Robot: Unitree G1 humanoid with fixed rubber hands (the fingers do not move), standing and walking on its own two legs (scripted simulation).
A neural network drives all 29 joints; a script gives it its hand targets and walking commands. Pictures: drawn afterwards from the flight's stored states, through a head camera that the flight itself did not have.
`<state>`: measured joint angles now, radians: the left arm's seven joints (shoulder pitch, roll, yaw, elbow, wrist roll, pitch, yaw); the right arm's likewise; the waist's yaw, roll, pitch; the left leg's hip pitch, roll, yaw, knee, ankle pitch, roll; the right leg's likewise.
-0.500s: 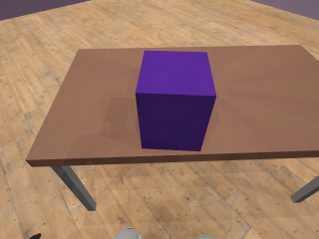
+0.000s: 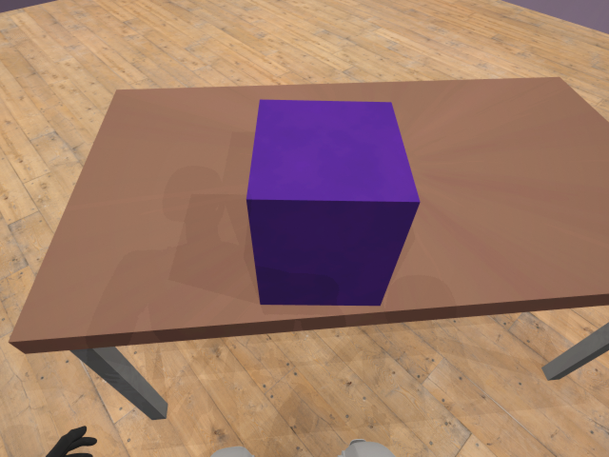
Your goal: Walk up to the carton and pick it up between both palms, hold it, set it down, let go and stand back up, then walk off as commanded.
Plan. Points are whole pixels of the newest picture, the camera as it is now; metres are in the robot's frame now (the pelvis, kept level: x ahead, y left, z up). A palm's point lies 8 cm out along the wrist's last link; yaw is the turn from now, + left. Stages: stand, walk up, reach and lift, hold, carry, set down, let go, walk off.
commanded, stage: walk up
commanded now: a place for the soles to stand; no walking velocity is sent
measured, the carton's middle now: (323, 207) +0.47 -0.02 +0.04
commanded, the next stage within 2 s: none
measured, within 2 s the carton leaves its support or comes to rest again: neither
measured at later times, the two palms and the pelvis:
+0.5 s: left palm out of the picture +0.12 +0.30 -0.08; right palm out of the picture +0.08 -0.35 -0.09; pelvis +0.00 -0.03 +0.00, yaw +0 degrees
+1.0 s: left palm out of the picture +0.13 +0.23 -0.08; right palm out of the picture +0.04 -0.42 -0.09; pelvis +0.00 -0.09 +0.00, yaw -2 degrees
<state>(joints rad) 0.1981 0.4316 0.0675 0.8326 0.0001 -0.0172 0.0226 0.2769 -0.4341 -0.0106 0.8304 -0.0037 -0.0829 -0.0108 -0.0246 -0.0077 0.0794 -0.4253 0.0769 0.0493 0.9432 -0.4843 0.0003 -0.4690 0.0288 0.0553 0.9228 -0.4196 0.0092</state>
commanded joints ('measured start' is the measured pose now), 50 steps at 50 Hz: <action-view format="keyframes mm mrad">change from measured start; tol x64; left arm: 1 -64 181 39 -30 13 -13 -13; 50 180 335 121 19 35 5 -53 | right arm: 1 19 -307 -112 -13 -8 -24 -41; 50 -95 -160 -51 -59 -12 4 -67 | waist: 1 -1 43 -102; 50 190 -403 -24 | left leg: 1 210 290 -412 -386 400 229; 43 166 406 -538 -520 183 323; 50 -497 -139 -50 309 -110 16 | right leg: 1 -113 -37 -9 34 176 -36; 45 -252 -87 80 199 -199 -13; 50 394 -249 610 -639 -99 -109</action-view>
